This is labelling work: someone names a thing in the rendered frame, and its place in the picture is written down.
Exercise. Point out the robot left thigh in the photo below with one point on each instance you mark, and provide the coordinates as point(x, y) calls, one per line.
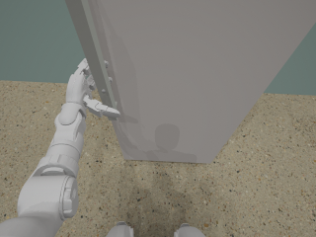
point(121, 231)

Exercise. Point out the left robot upper arm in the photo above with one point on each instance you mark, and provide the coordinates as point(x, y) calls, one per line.
point(45, 203)

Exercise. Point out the robot right thigh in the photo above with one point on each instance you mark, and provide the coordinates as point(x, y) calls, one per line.
point(188, 231)

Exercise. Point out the fridge door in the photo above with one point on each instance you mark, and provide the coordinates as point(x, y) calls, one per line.
point(187, 72)

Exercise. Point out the handle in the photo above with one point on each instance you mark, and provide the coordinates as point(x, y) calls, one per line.
point(82, 19)

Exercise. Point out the robot left forearm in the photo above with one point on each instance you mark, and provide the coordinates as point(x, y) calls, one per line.
point(65, 149)

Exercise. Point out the robot left hand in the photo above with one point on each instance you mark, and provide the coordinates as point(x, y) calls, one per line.
point(78, 87)

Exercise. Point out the robot thigh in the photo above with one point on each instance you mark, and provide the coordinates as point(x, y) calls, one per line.
point(188, 231)
point(121, 231)

